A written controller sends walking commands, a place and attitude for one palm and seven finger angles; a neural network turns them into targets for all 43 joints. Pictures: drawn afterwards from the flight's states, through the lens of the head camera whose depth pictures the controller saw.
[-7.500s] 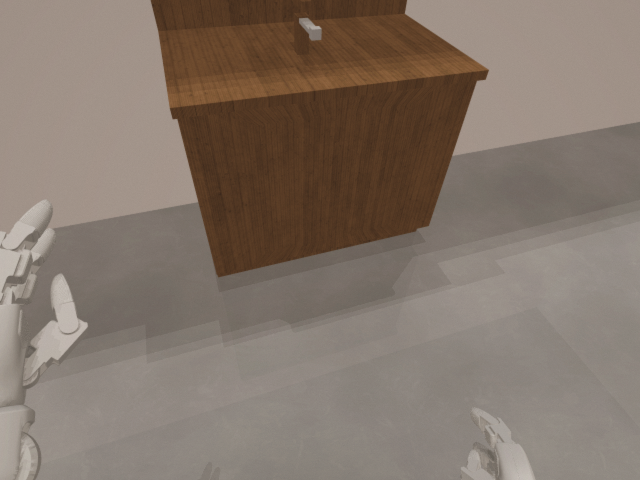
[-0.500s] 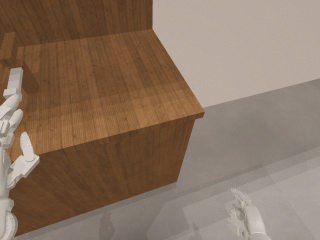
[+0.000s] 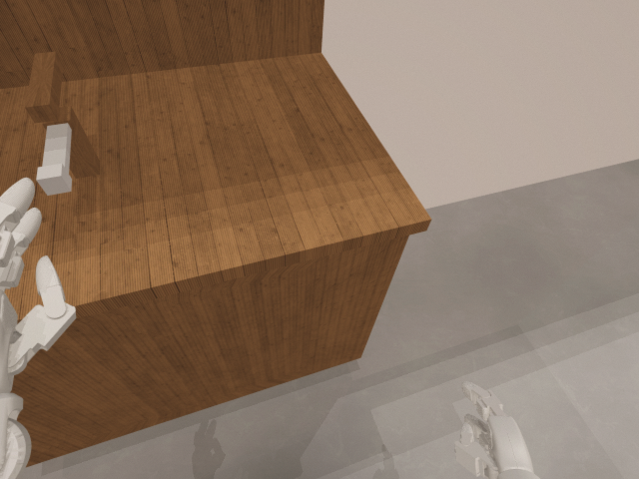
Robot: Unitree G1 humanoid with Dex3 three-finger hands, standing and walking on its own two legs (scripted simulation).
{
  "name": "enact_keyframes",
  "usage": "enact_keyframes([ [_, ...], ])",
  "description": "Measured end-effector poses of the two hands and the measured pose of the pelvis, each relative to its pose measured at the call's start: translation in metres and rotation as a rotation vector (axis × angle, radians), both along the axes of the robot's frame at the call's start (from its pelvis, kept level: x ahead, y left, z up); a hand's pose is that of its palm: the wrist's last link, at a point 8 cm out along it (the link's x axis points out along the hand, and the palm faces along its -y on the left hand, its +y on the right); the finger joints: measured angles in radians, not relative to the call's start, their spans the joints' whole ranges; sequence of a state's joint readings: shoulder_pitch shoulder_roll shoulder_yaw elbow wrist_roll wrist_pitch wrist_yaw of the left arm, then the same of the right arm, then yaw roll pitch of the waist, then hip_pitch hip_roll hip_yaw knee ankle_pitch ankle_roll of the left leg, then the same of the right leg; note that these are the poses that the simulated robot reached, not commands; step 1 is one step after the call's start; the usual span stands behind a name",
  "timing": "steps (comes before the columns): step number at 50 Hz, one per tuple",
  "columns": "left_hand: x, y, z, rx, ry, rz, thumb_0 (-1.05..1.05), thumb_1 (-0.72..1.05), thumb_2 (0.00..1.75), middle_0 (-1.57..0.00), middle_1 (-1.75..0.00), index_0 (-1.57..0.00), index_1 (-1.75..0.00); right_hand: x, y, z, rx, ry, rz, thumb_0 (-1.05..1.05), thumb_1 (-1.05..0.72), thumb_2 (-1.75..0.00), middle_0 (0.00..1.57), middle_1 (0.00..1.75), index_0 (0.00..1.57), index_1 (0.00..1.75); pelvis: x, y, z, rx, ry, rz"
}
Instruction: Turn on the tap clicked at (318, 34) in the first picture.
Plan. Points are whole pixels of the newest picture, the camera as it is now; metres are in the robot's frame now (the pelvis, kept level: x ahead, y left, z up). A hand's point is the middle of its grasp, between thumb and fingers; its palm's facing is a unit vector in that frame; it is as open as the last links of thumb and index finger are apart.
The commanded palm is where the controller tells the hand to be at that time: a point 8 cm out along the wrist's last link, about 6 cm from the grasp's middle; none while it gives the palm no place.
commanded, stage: come to a stop and stand still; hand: left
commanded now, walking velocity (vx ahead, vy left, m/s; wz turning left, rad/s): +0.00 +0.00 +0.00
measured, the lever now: (54, 179) +0.42 +0.39 +0.10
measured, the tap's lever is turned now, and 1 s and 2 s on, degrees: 0 0 0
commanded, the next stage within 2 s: look again from close up in 0.08 s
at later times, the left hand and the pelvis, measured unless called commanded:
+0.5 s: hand (84, 318) +0.21 +0.23 +0.16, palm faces +0.42 -0.83 -0.35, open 7.5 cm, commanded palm +0.16 +0.26 +0.17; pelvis +0.00 -0.02 +0.00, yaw +1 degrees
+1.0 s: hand (76, 293) +0.24 +0.25 +0.15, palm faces +0.44 -0.82 -0.36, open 7.5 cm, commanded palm +0.18 +0.28 +0.17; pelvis +0.03 +0.00 -0.01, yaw +2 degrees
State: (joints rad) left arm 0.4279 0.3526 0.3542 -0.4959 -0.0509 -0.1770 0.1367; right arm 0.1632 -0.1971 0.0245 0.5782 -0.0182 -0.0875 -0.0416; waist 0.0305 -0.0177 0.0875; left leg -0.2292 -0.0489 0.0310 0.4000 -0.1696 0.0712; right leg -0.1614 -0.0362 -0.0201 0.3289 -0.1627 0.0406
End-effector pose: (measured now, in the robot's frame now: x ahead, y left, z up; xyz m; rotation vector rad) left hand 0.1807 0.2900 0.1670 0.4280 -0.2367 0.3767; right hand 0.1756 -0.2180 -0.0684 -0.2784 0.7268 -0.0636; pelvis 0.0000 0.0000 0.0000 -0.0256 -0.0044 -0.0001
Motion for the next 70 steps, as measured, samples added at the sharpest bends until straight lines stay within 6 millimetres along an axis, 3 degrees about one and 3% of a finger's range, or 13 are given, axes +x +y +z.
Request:
enact_keyframes([
  [11, -0.006, -0.007, 0.003, 0.009, -0.004, 0.015, 0.01, 0.89, 0.9, -0.21, -0.3, -0.21, -0.3, -0.01, -0.005, -0.007, 0.022, 0.008, -0.014, 0.01, -0.91, -0.9, 0.2, 0.3, 0.2, 0.3, -0.004, -0.006, 0.0, 0.0, -0.003, 0.001],
  [33, -0.01, -0.025, 0.004, -0.021, 0.011, 0.032, 0.01, 0.89, 0.9, -0.21, -0.3, -0.21, -0.3, 0.007, -0.027, 0.001, 0.013, -0.031, -0.02, 0.01, -0.91, -0.9, 0.2, 0.3, 0.2, 0.3, 0.002, -0.024, 0.002, -0.003, -0.009, 0.016],
  [44, -0.002, -0.015, -0.002, -0.024, -0.016, 0.026, 0.01, 0.88, 0.9, -0.21, -0.3, -0.21, -0.3, 0.01, -0.03, -0.008, -0.017, -0.011, -0.041, 0.01, -0.91, -0.9, 0.2, 0.3, 0.2, 0.3, 0.015, -0.012, -0.009, -0.021, -0.011, 0.031],
  [52, 0.022, 0.002, 0.001, 0.035, -0.038, 0.026, 0.02, 0.89, 0.9, -0.21, -0.3, -0.21, -0.3, 0.021, -0.012, -0.021, 0.006, 0.012, -0.04, 0.01, -0.91, -0.9, 0.2, 0.3, 0.2, 0.3, 0.033, 0.0, -0.016, 0.006, 0.003, 0.032],
  [57, 0.031, 0.005, 0.001, 0.057, -0.069, 0.0, 0.02, 0.89, 0.9, -0.21, -0.3, -0.21, -0.3, 0.036, 0.002, -0.031, 0.026, 0.035, -0.017, 0.01, -0.91, -0.9, 0.2, 0.3, 0.2, 0.3, 0.044, 0.008, -0.022, -0.017, 0.01, 0.05],
  [61, 0.037, 0.02, -0.006, 0.055, -0.097, -0.001, 0.01, 0.88, 0.9, -0.22, -0.3, -0.21, -0.3, 0.05, 0.011, -0.037, 0.007, 0.05, -0.02, 0.01, -0.91, -0.9, 0.2, 0.3, 0.2, 0.3, 0.056, 0.022, -0.032, -0.008, 0.0, 0.043],
  [64, 0.05, 0.032, -0.004, 0.057, -0.075, 0.021, 0.01, 0.88, 0.9, -0.22, -0.3, -0.21, -0.3, 0.059, 0.023, -0.034, 0.02, 0.044, -0.024, 0.01, -0.91, -0.9, 0.2, 0.3, 0.2, 0.3, 0.061, 0.03, -0.027, 0.008, -0.018, 0.03],
  [70, 0.071, 0.037, 0.02, 0.078, -0.05, -0.003, 0.02, 0.88, 0.9, -0.21, -0.3, -0.21, -0.3, 0.077, 0.048, -0.02, 0.071, 0.021, 0.002, 0.01, -0.91, -0.9, 0.2, 0.3, 0.2, 0.3, 0.082, 0.041, -0.01, 0.006, -0.007, 0.054],
])
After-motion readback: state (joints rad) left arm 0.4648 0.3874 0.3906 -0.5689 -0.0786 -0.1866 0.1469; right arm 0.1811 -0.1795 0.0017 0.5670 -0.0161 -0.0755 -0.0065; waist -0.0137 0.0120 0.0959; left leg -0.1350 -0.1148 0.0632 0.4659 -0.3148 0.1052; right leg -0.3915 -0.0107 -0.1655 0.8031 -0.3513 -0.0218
